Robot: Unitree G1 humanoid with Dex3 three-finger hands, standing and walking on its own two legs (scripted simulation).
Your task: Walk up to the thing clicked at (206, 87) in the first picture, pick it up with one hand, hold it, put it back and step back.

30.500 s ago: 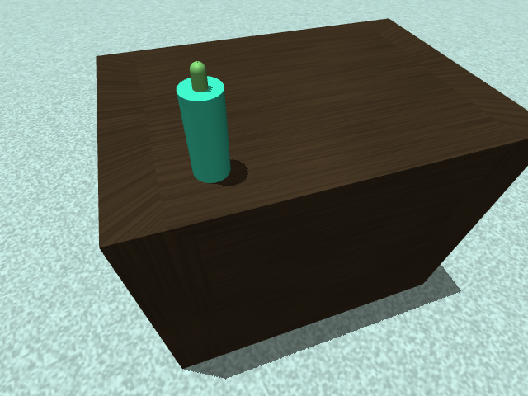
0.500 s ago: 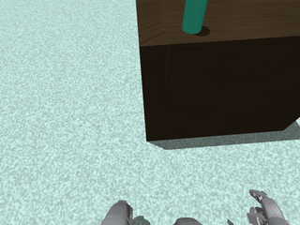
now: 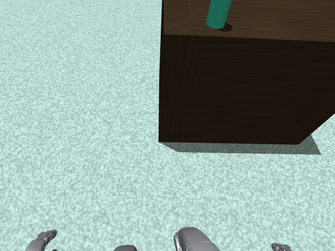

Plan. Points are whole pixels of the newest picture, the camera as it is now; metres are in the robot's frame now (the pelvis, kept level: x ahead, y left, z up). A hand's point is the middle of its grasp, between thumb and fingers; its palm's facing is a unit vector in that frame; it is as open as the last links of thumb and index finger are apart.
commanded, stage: step back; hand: right
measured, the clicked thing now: out of the picture +0.92 -0.22 +0.15
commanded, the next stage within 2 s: stand in 1.42 s
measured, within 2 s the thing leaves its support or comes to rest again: neither
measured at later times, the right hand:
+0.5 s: hand out of the picture -0.07 -0.29 -0.17, palm faces -0.10 +0.93 -0.35, open 7.4 cm
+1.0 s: hand out of the picture -0.06 -0.29 -0.15, palm faces -0.08 +0.93 -0.35, open 7.4 cm
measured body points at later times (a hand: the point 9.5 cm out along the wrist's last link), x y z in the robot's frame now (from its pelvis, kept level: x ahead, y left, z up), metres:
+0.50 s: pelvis -0.15 -0.02 -0.01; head -0.12 -0.05 +0.44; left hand -0.09 +0.31 -0.10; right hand -0.07 -0.34 -0.15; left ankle -0.18 +0.12 -0.72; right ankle -0.11 -0.15 -0.73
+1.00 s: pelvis -0.15 -0.02 +0.01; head -0.13 -0.04 +0.45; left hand -0.13 +0.29 -0.11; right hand -0.05 -0.34 -0.13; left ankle -0.13 +0.13 -0.70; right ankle -0.14 -0.13 -0.73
